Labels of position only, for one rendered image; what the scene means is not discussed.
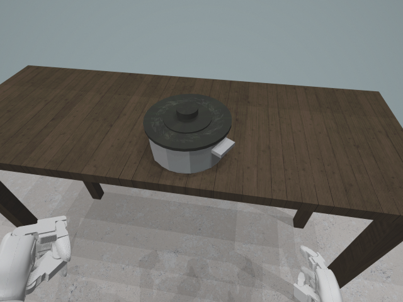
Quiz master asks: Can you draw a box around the right robot hand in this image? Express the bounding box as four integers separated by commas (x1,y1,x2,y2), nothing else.
293,245,343,302

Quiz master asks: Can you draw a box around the knob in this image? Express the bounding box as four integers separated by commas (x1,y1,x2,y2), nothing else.
176,101,198,120

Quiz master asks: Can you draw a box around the pot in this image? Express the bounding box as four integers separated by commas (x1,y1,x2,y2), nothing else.
149,136,235,174

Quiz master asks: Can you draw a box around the lid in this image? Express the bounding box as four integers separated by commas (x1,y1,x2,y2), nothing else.
143,94,232,152

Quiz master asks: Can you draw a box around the left robot hand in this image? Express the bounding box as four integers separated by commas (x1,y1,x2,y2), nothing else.
0,216,71,301

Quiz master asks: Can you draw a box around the table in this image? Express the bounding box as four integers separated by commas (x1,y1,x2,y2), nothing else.
0,65,403,289

